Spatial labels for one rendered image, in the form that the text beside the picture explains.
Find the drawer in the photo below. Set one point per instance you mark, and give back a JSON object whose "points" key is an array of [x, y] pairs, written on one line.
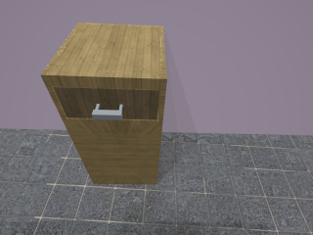
{"points": [[137, 103]]}

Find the cabinet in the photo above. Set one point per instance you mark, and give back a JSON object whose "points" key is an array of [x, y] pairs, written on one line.
{"points": [[113, 55]]}

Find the handle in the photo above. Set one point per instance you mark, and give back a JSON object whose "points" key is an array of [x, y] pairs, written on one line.
{"points": [[107, 114]]}

